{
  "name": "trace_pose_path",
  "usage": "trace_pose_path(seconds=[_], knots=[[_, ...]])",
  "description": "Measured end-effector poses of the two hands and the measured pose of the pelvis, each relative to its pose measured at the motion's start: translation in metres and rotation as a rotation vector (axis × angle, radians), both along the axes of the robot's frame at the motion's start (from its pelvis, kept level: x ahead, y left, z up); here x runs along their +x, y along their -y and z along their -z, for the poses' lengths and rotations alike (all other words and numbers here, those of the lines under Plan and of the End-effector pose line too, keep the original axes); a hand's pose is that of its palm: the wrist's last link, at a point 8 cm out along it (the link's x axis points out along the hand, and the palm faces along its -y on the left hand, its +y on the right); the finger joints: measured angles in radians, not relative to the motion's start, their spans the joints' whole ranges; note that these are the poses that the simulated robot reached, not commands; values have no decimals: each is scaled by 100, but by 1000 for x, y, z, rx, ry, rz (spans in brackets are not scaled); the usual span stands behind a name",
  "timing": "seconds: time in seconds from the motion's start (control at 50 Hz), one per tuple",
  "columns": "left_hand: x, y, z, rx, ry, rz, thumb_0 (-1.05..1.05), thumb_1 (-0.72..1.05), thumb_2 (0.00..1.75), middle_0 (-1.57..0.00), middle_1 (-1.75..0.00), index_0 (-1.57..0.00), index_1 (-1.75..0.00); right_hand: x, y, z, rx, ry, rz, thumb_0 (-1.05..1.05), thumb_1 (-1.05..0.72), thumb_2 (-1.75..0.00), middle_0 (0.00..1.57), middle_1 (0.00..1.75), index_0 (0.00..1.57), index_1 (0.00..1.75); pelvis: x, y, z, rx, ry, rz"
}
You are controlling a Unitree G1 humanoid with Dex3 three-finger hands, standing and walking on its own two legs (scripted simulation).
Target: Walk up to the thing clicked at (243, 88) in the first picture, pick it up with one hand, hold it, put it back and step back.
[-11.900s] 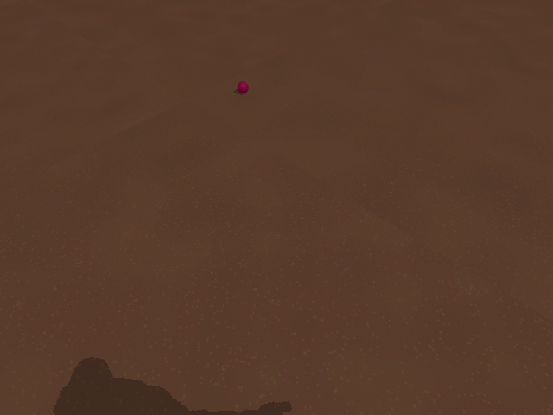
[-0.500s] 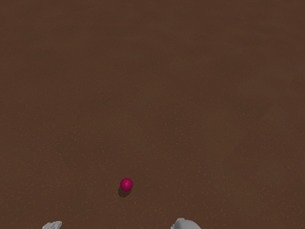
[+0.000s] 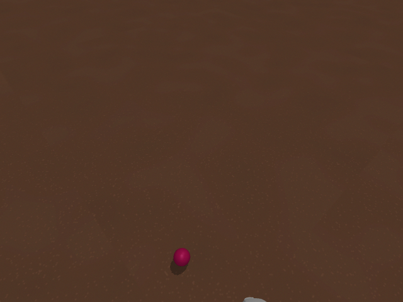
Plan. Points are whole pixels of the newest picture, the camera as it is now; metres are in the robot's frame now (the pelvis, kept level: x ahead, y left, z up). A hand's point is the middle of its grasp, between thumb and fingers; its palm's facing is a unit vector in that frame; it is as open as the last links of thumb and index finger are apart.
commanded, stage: walk up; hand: left
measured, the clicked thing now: (181, 257) +0.47 +0.12 -0.71
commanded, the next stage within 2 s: none
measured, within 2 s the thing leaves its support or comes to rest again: neither
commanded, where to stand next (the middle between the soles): +0.08 -0.07 m, yaw +0 degrees
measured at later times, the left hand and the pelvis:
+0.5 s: hand out of the picture +0.14 +0.23 -0.13, palm faces -0.07 -0.93 -0.36, open 7.4 cm; pelvis +0.04 -0.02 +0.01, yaw -2 degrees
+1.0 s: hand out of the picture +0.13 +0.22 -0.12, palm faces +0.00 -0.94 -0.33, open 7.4 cm; pelvis +0.05 -0.03 +0.03, yaw -1 degrees
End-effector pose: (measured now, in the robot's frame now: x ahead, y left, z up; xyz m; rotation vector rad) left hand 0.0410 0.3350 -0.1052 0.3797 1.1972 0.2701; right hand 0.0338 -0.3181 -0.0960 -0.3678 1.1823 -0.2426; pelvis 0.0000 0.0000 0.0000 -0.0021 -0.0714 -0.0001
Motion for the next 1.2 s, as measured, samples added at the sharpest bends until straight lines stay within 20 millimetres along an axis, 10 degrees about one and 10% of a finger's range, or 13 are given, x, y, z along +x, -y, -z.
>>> trace_pose_path(seconds=[0.14,0.3,0.56,0.88,1.2], knots=[[27,17,7,-83,-43,48,1,91,89,-20,-30,-20,-30,-5,-11,-11,0,-21,24,1,-90,-90,21,30,21,30,14,-1,-10,5,-20,25],[69,42,1,-65,-12,90,1,91,89,-20,-30,-20,-30,1,27,-4,-31,-61,61,1,-90,-90,21,30,21,30,29,19,-6,-12,-34,41],[101,53,-1,-80,61,79,1,91,89,-20,-30,-20,-30,66,22,-1,-16,28,5,1,-91,-90,20,30,20,30,45,20,-5,22,-19,31],[81,68,-15,-101,-6,27,1,91,89,-20,-30,-20,-30,107,3,-7,81,40,-31,1,-90,-90,20,30,20,30,45,29,-27,-6,-15,15],[70,54,-7,-64,-16,-7,0,91,89,-20,-30,-20,-30,77,30,-6,2,-18,-4,1,-90,-90,20,30,20,30,8,35,-18,5,-36,10]])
